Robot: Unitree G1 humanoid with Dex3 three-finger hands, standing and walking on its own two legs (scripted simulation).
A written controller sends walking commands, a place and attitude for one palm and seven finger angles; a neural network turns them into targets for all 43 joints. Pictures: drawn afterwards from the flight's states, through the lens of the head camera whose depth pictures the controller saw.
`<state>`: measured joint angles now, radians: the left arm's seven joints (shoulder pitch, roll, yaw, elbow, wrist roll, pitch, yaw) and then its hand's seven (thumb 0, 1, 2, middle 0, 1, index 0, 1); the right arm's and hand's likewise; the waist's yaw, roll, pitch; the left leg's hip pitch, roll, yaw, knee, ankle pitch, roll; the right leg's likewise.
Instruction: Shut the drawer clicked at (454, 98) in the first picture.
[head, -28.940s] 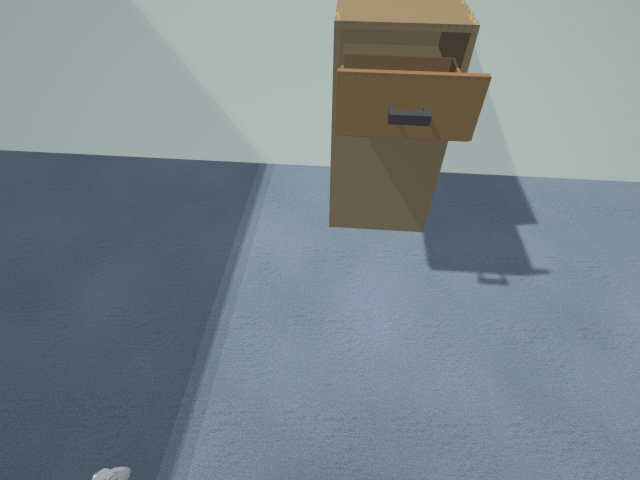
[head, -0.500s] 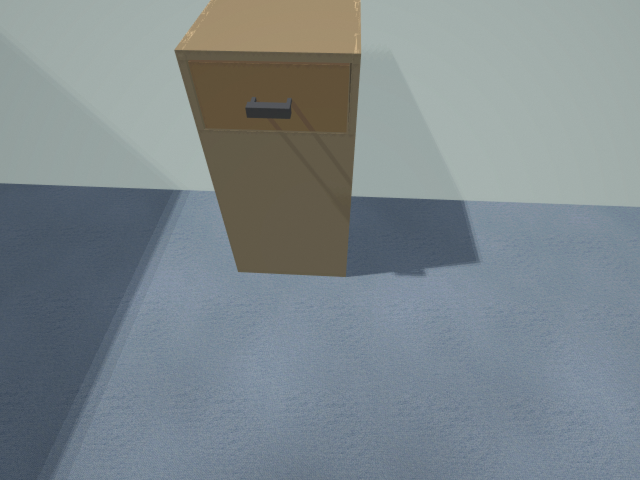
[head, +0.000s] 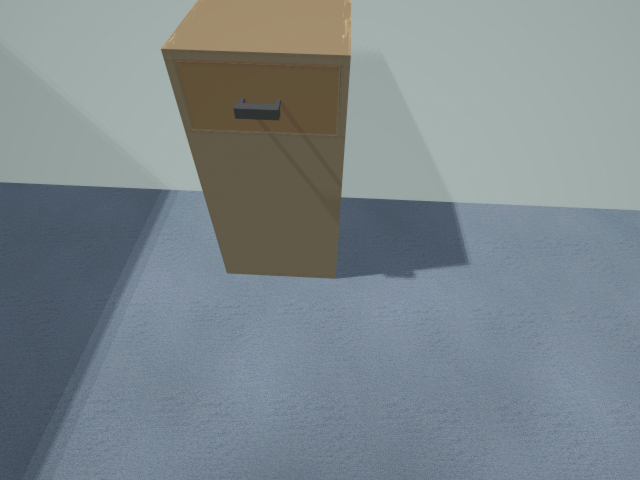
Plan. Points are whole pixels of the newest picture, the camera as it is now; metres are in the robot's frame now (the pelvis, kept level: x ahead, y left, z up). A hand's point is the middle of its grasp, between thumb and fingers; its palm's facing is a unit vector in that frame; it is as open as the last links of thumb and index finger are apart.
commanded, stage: look to check the result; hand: left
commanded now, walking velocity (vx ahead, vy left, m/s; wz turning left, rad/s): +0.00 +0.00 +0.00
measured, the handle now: (258, 106) +0.91 +0.19 -0.02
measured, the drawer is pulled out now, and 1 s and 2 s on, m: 0.00 0.00 0.00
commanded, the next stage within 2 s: stand and wait in 0.48 s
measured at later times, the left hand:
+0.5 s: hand out of the picture +0.00 +0.16 -0.18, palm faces +0.03 -0.98 -0.18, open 7.3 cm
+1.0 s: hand out of the picture +0.01 +0.16 -0.17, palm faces +0.03 -0.98 -0.19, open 7.3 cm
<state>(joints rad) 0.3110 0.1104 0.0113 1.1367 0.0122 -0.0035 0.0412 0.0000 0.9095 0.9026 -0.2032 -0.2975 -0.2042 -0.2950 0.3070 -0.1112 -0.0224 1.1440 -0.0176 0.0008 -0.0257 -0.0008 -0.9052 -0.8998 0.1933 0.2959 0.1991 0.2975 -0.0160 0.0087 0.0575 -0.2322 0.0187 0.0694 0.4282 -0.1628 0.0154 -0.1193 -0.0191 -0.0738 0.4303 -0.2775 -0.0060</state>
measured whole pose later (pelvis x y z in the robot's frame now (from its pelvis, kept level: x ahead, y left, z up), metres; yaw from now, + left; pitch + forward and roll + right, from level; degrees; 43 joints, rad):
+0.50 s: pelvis +0.01 +0.00 +0.00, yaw +0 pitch -2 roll +0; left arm 0.30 0.12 0.01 1.14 0.01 -0.01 0.04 0.00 0.91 0.90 -0.20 -0.30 -0.20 -0.29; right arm 0.27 -0.13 -0.02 1.15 -0.02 0.00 -0.03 0.00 -0.91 -0.90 0.19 0.30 0.20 0.30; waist -0.01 0.01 0.06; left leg -0.21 0.02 0.07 0.41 -0.17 0.01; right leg -0.09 -0.01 -0.07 0.41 -0.28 -0.01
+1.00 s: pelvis +0.02 -0.01 +0.00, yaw +0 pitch -2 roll +0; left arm 0.29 0.13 0.01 1.14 0.01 -0.01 0.04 0.00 0.91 0.90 -0.20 -0.30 -0.20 -0.29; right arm 0.26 -0.14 -0.02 1.15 -0.02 -0.01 -0.03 0.00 -0.91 -0.90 0.19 0.30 0.20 0.30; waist -0.01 0.01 0.06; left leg -0.19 0.02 0.07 0.40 -0.18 0.00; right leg -0.08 -0.01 -0.07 0.39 -0.28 -0.01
